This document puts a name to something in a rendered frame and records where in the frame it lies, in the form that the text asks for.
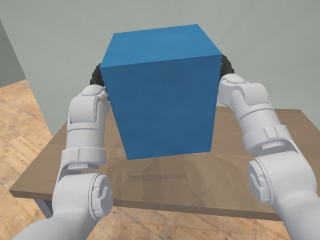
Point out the robot right hand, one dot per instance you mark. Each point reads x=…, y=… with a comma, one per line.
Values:
x=226, y=67

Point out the robot left hand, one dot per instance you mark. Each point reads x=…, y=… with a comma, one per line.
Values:
x=97, y=78

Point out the table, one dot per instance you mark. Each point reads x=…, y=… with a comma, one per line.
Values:
x=208, y=183

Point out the carton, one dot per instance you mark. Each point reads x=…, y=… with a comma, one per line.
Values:
x=162, y=86

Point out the robot right forearm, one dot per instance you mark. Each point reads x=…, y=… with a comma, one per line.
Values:
x=262, y=131

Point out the right robot upper arm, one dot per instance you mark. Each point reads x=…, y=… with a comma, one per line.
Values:
x=285, y=181

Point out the robot left forearm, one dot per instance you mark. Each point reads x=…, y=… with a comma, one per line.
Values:
x=85, y=133

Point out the left robot upper arm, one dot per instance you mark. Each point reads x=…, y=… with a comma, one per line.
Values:
x=79, y=202

